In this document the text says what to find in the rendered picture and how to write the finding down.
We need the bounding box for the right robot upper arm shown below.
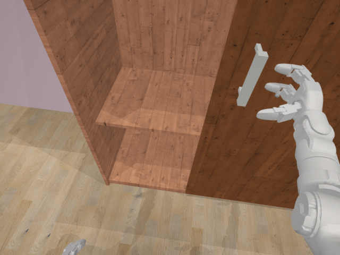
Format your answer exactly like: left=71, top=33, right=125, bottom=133
left=291, top=190, right=340, bottom=255

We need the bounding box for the handle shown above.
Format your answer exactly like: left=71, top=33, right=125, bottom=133
left=237, top=44, right=269, bottom=107

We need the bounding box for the wardrobe door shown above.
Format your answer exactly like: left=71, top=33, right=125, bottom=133
left=185, top=0, right=340, bottom=209

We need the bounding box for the robot left hand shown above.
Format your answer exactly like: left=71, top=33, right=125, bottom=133
left=62, top=239, right=86, bottom=255

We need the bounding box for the right robot forearm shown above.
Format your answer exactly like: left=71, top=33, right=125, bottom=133
left=293, top=110, right=340, bottom=197

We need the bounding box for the robot right hand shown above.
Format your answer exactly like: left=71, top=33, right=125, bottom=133
left=257, top=64, right=323, bottom=123

